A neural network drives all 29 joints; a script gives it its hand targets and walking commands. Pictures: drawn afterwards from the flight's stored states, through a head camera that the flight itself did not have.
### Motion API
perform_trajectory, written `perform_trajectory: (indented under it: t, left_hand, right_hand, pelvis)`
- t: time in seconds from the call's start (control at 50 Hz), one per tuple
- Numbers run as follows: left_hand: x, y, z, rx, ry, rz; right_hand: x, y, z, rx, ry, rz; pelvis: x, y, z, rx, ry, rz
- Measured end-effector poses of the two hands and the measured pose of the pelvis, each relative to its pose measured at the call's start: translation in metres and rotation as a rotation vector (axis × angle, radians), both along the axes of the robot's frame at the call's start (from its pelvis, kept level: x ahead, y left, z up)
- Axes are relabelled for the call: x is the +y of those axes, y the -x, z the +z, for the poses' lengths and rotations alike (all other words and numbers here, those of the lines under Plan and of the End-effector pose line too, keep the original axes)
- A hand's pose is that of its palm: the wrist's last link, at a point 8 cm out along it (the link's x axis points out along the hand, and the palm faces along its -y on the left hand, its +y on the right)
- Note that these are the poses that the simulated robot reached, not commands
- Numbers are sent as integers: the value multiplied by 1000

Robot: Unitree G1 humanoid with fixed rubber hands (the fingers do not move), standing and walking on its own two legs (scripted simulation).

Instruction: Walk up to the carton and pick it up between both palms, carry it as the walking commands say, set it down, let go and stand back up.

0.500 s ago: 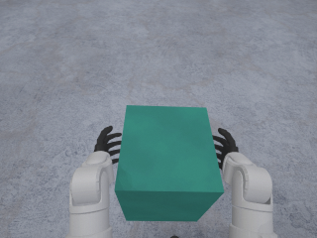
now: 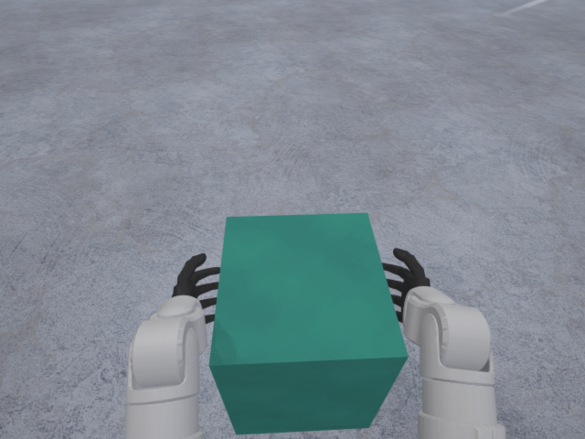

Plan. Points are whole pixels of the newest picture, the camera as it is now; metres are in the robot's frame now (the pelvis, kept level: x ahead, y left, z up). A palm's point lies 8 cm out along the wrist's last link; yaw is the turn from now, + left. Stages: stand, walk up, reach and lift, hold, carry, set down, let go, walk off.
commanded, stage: carry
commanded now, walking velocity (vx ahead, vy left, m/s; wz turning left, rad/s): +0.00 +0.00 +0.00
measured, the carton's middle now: (300, 326) +0.29 +0.00 +0.02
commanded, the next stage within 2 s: none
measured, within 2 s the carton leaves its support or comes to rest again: neither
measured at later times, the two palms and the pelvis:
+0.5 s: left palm (190, 304) +0.30 +0.16 +0.06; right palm (406, 335) +0.25 -0.13 +0.07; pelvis -0.01 +0.06 -0.01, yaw -11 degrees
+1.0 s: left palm (180, 299) +0.31 +0.17 +0.06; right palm (385, 394) +0.17 -0.08 +0.08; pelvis -0.01 +0.18 -0.02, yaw -27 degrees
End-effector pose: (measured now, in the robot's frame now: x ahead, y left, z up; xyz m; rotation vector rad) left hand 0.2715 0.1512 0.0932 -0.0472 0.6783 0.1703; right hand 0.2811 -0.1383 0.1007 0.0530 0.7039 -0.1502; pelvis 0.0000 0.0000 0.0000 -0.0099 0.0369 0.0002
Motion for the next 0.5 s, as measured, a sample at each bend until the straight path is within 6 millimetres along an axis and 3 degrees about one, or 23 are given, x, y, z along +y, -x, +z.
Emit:
perform_trajectory:
  t: [0.22, 0.4, 0.5]
  left_hand:
    - [-4, -12, -11, 31, -41, -70]
    - [5, -25, -30, 51, -8, -153]
    - [7, -28, -30, 39, -5, -195]
  right_hand:
    - [-5, 9, -22, 29, -35, -66]
    - [7, 19, -32, 49, -3, -148]
    - [10, 29, -31, 37, -9, -197]
  pelvis:
    - [16, 1, -5, 8, -5, -33]
    - [50, 2, -11, 39, -26, -120]
    - [64, 7, -8, 61, 13, -191]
